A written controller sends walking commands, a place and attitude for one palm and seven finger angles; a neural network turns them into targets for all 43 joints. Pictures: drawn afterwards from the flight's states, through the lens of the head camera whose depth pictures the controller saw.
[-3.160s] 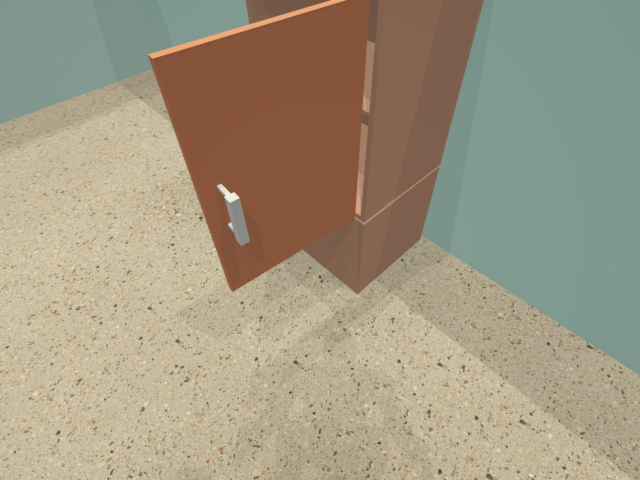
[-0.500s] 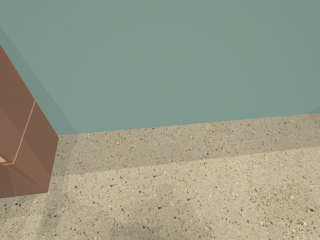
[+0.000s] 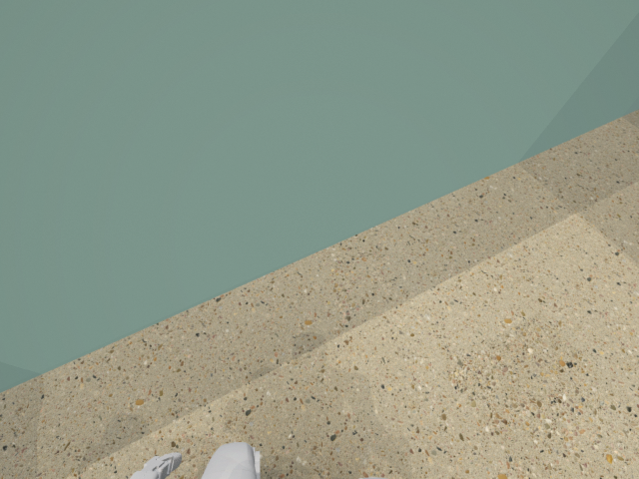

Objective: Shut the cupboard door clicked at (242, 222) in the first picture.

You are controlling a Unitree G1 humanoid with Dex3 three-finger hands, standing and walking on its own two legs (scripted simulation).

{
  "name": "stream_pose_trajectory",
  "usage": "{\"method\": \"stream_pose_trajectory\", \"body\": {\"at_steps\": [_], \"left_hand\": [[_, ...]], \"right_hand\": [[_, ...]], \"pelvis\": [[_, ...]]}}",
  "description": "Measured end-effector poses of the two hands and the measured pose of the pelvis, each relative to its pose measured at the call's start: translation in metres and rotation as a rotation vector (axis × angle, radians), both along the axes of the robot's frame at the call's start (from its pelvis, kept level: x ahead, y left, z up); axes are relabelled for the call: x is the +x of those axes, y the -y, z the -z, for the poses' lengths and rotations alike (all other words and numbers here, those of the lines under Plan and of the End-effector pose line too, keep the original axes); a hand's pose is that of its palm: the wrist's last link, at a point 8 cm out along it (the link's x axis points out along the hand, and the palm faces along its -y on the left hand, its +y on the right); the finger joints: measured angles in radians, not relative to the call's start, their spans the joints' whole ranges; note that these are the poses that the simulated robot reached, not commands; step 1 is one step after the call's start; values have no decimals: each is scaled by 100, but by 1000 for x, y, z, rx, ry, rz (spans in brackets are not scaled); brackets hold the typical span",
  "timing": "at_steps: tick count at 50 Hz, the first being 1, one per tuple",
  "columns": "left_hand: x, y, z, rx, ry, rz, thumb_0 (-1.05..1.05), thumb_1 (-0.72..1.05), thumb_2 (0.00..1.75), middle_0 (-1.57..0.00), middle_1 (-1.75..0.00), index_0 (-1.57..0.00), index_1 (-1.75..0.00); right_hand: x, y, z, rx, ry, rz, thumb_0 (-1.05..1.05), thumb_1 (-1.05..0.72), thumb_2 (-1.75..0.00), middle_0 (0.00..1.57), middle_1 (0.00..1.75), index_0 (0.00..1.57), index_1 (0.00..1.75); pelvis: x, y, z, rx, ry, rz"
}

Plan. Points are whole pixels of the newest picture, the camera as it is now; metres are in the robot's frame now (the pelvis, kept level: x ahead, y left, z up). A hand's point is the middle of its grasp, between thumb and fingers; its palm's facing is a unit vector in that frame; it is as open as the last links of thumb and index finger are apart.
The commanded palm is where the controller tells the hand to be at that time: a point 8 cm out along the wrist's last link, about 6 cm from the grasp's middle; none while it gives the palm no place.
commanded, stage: walk to a spot facing it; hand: left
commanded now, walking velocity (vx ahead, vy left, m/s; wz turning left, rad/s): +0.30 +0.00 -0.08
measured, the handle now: out of the picture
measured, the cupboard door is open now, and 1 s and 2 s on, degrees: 85 85 85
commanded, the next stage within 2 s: turn to face it in 0.06 s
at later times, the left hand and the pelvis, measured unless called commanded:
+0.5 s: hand (201, 422) +0.21 +0.19 -0.18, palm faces +0.13 -0.98 -0.14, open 7.4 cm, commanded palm none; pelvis +0.23 +0.03 +0.00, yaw +4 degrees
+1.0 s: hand (217, 292) +0.41 +0.19 -0.14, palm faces +0.29 -0.92 -0.27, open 7.4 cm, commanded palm none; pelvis +0.33 -0.05 +0.00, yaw +21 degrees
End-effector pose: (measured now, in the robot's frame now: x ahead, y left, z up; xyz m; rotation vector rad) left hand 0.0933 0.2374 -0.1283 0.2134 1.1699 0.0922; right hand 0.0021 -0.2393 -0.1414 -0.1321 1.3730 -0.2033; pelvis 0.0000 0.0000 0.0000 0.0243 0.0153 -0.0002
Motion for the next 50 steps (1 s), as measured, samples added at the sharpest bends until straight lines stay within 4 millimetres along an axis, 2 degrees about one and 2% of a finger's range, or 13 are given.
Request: {"method": "stream_pose_trajectory", "body": {"at_steps": [4,8,13,17,19,22,28,34,40,45,48,50], "left_hand": [[2,-3,-9,24,-65,-39,0,93,90,-20,-30,-20,-30],[4,-2,-9,24,-120,-84,0,93,90,-20,-30,-20,-30],[7,5,2,-1,-212,-138,0,92,90,-20,-30,-20,-30],[16,10,16,-39,-296,-181,0,91,90,-20,-30,-20,-29],[29,10,24,-60,-325,-200,1,91,90,-20,-30,-20,-30],[63,5,29,-72,-306,-205,1,91,90,-20,-30,-20,-30],[154,-11,20,-82,-129,-222,1,91,90,-20,-30,-20,-29],[216,-22,10,-56,-32,-233,0,91,90,-20,-30,-20,-29],[261,-20,1,-24,34,-253,0,91,90,-20,-30,-20,-29],[292,-7,-11,16,103,-279,1,91,90,-20,-30,-20,-29],[298,3,-16,59,141,-300,1,91,90,-20,-30,-20,-29],[292,10,-22,82,133,-314,0,91,90,-20,-30,-20,-30]], "right_hand": [[92,2,-10,10,162,-26,0,-91,-90,20,30,20,30],[165,-2,-15,21,242,-55,0,-91,-90,20,30,20,30],[239,-15,-15,30,272,-96,0,-91,-90,20,30,20,30],[284,-30,-10,17,260,-136,0,-91,-90,20,30,20,30],[296,-35,-8,4,245,-150,0,-91,-90,20,30,20,30],[297,-38,-8,-16,191,-153,0,-91,-90,20,30,20,30],[279,-34,-18,-52,1,-181,0,-91,-90,20,30,20,30],[287,-19,-31,-68,-62,-174,0,-91,-90,20,30,20,30],[317,6,-32,-84,-61,-198,0,-91,-90,20,30,20,30],[352,33,-19,-75,-69,-246,0,-91,-90,20,30,20,30],[381,50,-2,-56,-53,-271,0,-91,-90,20,30,20,30],[404,55,1,-48,-31,-299,0,-91,-90,20,30,20,30]], "pelvis": [[37,3,-8,2,-14,26],[76,2,-9,-5,-14,37],[128,-3,-4,-15,-11,31],[172,-12,4,-28,1,-7],[193,-17,8,-46,6,-22],[213,-22,8,-47,10,-40],[238,-26,-5,-67,-5,-103],[265,-17,-12,-82,-26,-165],[290,2,-12,-74,-38,-235],[309,24,-7,-46,-45,-302],[321,38,2,-23,-44,-328],[325,45,0,-13,-31,-360]]}}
